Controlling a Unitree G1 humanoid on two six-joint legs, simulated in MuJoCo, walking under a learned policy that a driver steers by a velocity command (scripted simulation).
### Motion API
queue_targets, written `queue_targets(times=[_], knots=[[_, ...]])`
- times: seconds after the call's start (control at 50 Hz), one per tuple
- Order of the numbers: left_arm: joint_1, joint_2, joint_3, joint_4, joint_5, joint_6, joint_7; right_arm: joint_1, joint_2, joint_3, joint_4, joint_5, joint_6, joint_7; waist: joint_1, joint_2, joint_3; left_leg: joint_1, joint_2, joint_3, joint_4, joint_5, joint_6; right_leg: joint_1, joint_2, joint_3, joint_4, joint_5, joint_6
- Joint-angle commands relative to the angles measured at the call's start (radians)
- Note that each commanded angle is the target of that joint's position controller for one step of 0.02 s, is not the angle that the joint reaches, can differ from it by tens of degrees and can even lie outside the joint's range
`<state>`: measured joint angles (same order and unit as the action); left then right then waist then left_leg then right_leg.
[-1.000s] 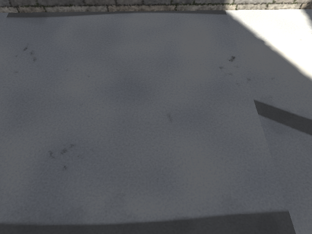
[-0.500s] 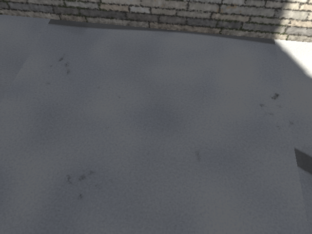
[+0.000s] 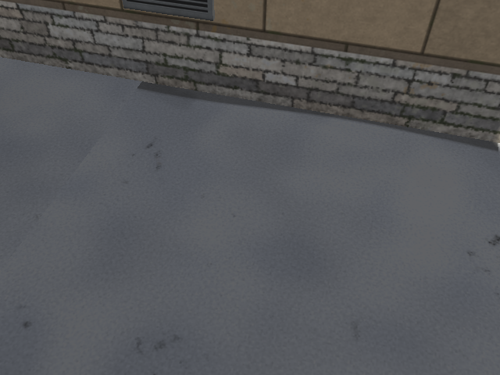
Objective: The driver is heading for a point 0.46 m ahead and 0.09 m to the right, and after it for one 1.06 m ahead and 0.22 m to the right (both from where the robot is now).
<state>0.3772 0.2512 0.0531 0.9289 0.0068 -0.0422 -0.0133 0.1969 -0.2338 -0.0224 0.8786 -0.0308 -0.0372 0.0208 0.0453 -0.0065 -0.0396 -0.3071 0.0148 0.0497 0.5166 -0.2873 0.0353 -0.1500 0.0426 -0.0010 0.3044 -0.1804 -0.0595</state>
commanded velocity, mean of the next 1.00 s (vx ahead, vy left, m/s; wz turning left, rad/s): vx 0.35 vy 0.00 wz -0.36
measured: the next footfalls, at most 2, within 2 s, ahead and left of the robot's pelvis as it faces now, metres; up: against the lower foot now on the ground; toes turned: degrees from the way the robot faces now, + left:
left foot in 0.04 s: +0.07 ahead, +0.11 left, +0.00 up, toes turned +2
right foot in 0.52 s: +0.37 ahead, -0.10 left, +0.00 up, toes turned -17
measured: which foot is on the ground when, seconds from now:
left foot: up 0.00-0.02, down 0.04-0.50, up 0.52-1.00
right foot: down 0.00-0.04, up 0.06-0.50, down 0.52-1.00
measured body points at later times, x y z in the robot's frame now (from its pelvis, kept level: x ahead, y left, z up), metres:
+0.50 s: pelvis +0.21 -0.01 -0.03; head +0.26 -0.01 +0.42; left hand +0.45 +0.18 -0.14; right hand +0.11 -0.24 -0.17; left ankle +0.03 +0.11 -0.74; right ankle +0.33 -0.09 -0.74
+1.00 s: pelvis +0.39 -0.05 -0.01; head +0.42 -0.07 +0.44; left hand +0.55 +0.18 -0.14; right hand +0.42 -0.34 -0.13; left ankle +0.52 +0.02 -0.72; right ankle +0.33 -0.09 -0.75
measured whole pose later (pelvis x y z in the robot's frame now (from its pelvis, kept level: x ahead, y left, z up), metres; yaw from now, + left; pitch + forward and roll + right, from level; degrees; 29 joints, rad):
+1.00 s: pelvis +0.39 -0.05 -0.01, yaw -25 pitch +0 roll -1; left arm 0.30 0.26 0.05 0.85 0.02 -0.01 0.02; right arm 0.15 -0.25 -0.02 0.79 -0.02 0.01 -0.02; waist 0.04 0.03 0.06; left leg -0.50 0.03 -0.01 0.75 -0.22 0.00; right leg -0.11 0.16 0.09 0.38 -0.26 -0.12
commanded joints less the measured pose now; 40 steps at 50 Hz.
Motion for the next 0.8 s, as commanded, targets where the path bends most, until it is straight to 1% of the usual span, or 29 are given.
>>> queue_targets(times=[0.02, 0.04, 0.06, 0.08, 0.1, 0.12, 0.14, 0.16, 0.2, 0.26, 0.32, 0.36, 0.4, 0.44, 0.46, 0.48, 0.5, 0.52, 0.54, 0.56, 0.58, 0.6, 0.62, 0.64, 0.66, 0.68, 0.72, 0.74, 0.8], knots=[[-0.073, 0.111, 0.024, -0.068, -0.001, -0.010, 0.002, 0.166, -0.085, -0.021, 0.009, 0.000, -0.032, -0.019, -0.113, -0.014, 0.055, 0.341, -0.002, -0.021, -0.150, -0.019, 0.032, -0.328, -0.177, 0.172, 0.006, -0.378, -0.111], [-0.126, 0.033, 0.003, -0.105, 0.005, -0.017, -0.001, 0.273, -0.153, -0.035, 0.028, -0.010, -0.043, -0.031, -0.159, 0.147, 0.047, 0.429, 0.200, -0.290, -0.304, -0.244, 0.063, -0.450, -0.086, 0.066, 0.261, -0.356, -0.061], [-0.129, -0.013, -0.011, -0.136, -0.001, -0.025, -0.006, 0.298, -0.264, -0.063, 0.027, 0.001, -0.040, -0.034, -0.152, 0.284, 0.087, 0.463, 0.384, -0.622, -0.461, -0.519, 0.144, -0.661, 0.027, -0.046, 0.487, -0.359, -0.037], [-0.136, 0.084, 0.010, -0.129, 0.020, -0.024, -0.006, 0.264, -0.236, -0.065, 0.028, -0.002, -0.036, -0.036, -0.127, 0.147, 0.149, 0.360, 0.409, -0.628, -0.450, -0.532, 0.190, -0.676, -0.037, 0.042, 0.610, -0.296, -0.049], [-0.115, 0.097, 0.019, -0.111, 0.013, -0.024, -0.017, 0.190, -0.172, -0.049, 0.006, 0.005, -0.041, -0.029, -0.081, 0.104, 0.159, 0.319, 0.341, -0.531, -0.441, -0.447, 0.163, -0.648, -0.060, 0.085, 0.643, -0.206, -0.049], [-0.088, 0.090, 0.020, -0.092, 0.009, -0.022, -0.024, 0.148, -0.136, -0.040, -0.004, 0.010, -0.049, -0.025, -0.055, 0.101, 0.153, 0.301, 0.291, -0.419, -0.452, -0.318, 0.127, -0.617, -0.071, 0.092, 0.650, -0.148, -0.035], [-0.082, 0.088, 0.022, -0.082, 0.013, -0.018, -0.028, 0.128, -0.122, -0.036, -0.012, 0.012, -0.057, -0.027, -0.043, 0.103, 0.135, 0.303, 0.253, -0.322, -0.456, -0.183, 0.102, -0.594, -0.078, 0.078, 0.668, -0.095, -0.019], [-0.085, 0.081, 0.022, -0.074, 0.023, -0.012, -0.032, 0.136, -0.108, -0.031, -0.007, 0.012, -0.065, -0.031, -0.046, 0.096, 0.117, 0.307, 0.227, -0.243, -0.446, -0.041, 0.090, -0.584, -0.078, 0.065, 0.702, -0.047, -0.006], [-0.118, 0.051, 0.017, -0.083, 0.025, -0.001, -0.035, 0.184, -0.094, -0.028, 0.016, 0.014, -0.073, -0.031, -0.052, 0.083, 0.101, 0.321, 0.207, -0.138, -0.419, 0.168, 0.083, -0.605, -0.084, 0.051, 0.744, 0.014, 0.009], [-0.214, 0.039, 0.013, -0.120, 0.025, 0.009, -0.037, 0.232, -0.086, -0.025, 0.038, 0.012, -0.076, -0.030, -0.069, 0.082, 0.118, 0.321, 0.203, -0.050, -0.406, 0.344, 0.092, -0.648, -0.088, 0.029, 0.715, 0.077, 0.030], [-0.305, 0.018, -0.001, -0.157, 0.026, 0.012, -0.045, 0.228, -0.084, -0.022, 0.046, 0.011, -0.077, -0.032, -0.077, 0.094, 0.142, 0.302, 0.182, 0.039, -0.393, 0.468, 0.085, -0.601, -0.087, -0.028, 0.557, 0.153, 0.033], [-0.374, 0.007, -0.012, -0.187, 0.026, 0.012, -0.053, 0.249, -0.096, -0.023, 0.059, 0.012, -0.077, -0.037, -0.094, 0.096, 0.158, 0.313, 0.191, 0.074, -0.387, 0.526, 0.080, -0.553, -0.083, -0.081, 0.442, 0.172, 0.018], [-0.407, 0.007, -0.017, -0.210, 0.027, 0.013, -0.057, 0.272, -0.111, -0.025, 0.076, 0.012, -0.073, -0.043, -0.098, 0.096, 0.163, 0.363, 0.210, 0.103, -0.352, 0.632, 0.073, -0.509, -0.067, -0.120, 0.354, 0.142, -0.015], [-0.371, 0.023, -0.011, -0.208, 0.029, 0.013, -0.052, 0.265, -0.135, -0.030, 0.082, 0.011, -0.067, -0.050, -0.070, 0.112, 0.126, 0.417, 0.223, 0.138, -0.245, 0.924, 0.062, -0.420, -0.019, -0.161, 0.314, 0.073, -0.061], [-0.321, 0.036, -0.005, -0.197, 0.031, 0.013, -0.046, 0.257, -0.151, -0.034, 0.083, 0.009, -0.061, -0.055, -0.044, 0.127, 0.089, 0.441, 0.231, 0.152, -0.153, 1.077, 0.059, -0.359, 0.012, -0.177, 0.313, 0.023, -0.087], [-0.231, 0.057, 0.005, -0.173, 0.032, 0.010, -0.042, 0.247, -0.167, -0.040, 0.081, 0.005, -0.051, -0.058, -0.003, 0.133, 0.033, 0.444, 0.237, 0.163, -0.010, 1.163, 0.061, -0.263, 0.045, -0.181, 0.302, -0.023, -0.114], [-0.106, 0.086, 0.021, -0.135, 0.036, 0.003, -0.036, 0.242, -0.179, -0.044, 0.075, 0.007, -0.042, -0.058, 0.048, 0.124, -0.043, 0.392, 0.237, 0.165, 0.176, 1.095, 0.057, -0.100, 0.068, -0.160, 0.250, -0.022, -0.143], [0.037, 0.140, 0.047, -0.093, 0.047, -0.001, -0.023, 0.223, -0.179, -0.045, 0.054, 0.009, -0.040, -0.053, 0.120, 0.069, -0.120, 0.211, 0.212, 0.174, 0.436, 0.838, 0.038, 0.138, 0.002, -0.045, 0.192, -0.049, -0.188], [0.041, 0.260, 0.078, -0.108, 0.054, 0.002, -0.007, 0.285, -0.056, -0.022, -0.008, 0.027, -0.047, -0.032, 0.048, -0.180, -0.230, -0.217, 0.046, 0.165, 0.841, -0.039, -0.018, 0.477, -0.329, 0.445, 0.195, 0.066, -0.334], [0.052, 0.268, 0.084, -0.121, 0.010, 0.016, -0.005, 0.184, -0.135, -0.039, -0.048, 0.028, -0.057, -0.029, 0.080, -0.104, -0.302, -0.355, -0.058, -0.043, 1.010, -0.240, -0.030, 0.503, -0.412, 0.743, 0.055, 0.261, -0.407], [-0.013, 0.250, 0.079, -0.118, 0.003, 0.018, 0.006, 0.106, -0.125, -0.034, -0.078, 0.031, -0.065, -0.030, 0.053, -0.040, -0.155, -0.425, 0.016, -0.096, 0.981, -0.136, -0.025, 0.398, -0.384, 0.544, 0.051, 0.440, -0.372], [-0.062, 0.189, 0.063, -0.120, -0.002, 0.014, 0.010, 0.103, -0.115, -0.028, -0.078, 0.030, -0.071, -0.034, 0.016, 0.015, -0.055, -0.386, 0.049, -0.085, 0.895, -0.083, -0.028, 0.250, -0.349, 0.428, 0.047, 0.612, -0.333], [-0.105, 0.150, 0.053, -0.125, -0.004, 0.011, 0.011, 0.110, -0.113, -0.031, -0.068, 0.019, -0.062, -0.037, -0.026, 0.055, 0.009, -0.331, 0.071, -0.087, 0.821, -0.079, -0.036, 0.127, -0.290, 0.334, 0.034, 0.687, -0.287], [-0.131, 0.123, 0.043, -0.129, -0.012, 0.010, 0.015, 0.126, -0.112, -0.032, -0.072, 0.001, -0.040, -0.037, -0.058, 0.044, 0.026, -0.271, 0.078, -0.088, 0.766, -0.082, -0.050, 0.041, -0.245, 0.274, 0.014, 0.715, -0.264], [-0.140, 0.116, 0.037, -0.133, -0.011, 0.005, 0.013, 0.144, -0.105, -0.032, -0.071, -0.009, -0.017, -0.035, -0.075, 0.032, 0.018, -0.227, 0.077, -0.087, 0.720, -0.083, -0.061, -0.001, -0.220, 0.241, 0.008, 0.748, -0.247], [-0.133, 0.128, 0.039, -0.132, -0.009, -0.002, 0.011, 0.151, -0.095, -0.031, -0.077, -0.012, 0.001, -0.034, -0.086, 0.024, 0.008, -0.213, 0.070, -0.078, 0.682, -0.082, -0.072, -0.019, -0.202, 0.220, 0.012, 0.812, -0.241], [-0.115, 0.165, 0.047, -0.132, -0.003, -0.005, 0.009, 0.139, -0.083, -0.029, -0.093, -0.008, 0.019, -0.033, -0.090, 0.001, -0.014, -0.213, 0.056, -0.061, 0.611, -0.035, -0.085, -0.036, -0.172, 0.189, 0.025, 0.881, -0.223], [-0.106, 0.167, 0.047, -0.133, -0.002, -0.003, 0.010, 0.127, -0.083, -0.028, -0.099, -0.006, 0.024, -0.032, -0.086, -0.011, -0.023, -0.224, 0.052, -0.053, 0.577, -0.002, -0.088, -0.028, -0.162, 0.174, 0.031, 0.896, -0.206], [-0.071, 0.148, 0.038, -0.130, -0.004, 0.008, 0.016, 0.050, -0.091, -0.027, -0.126, -0.003, 0.031, -0.031, -0.054, -0.051, -0.030, -0.245, 0.050, -0.045, 0.471, 0.096, -0.082, 0.002, -0.138, 0.157, 0.042, 0.867, -0.141]])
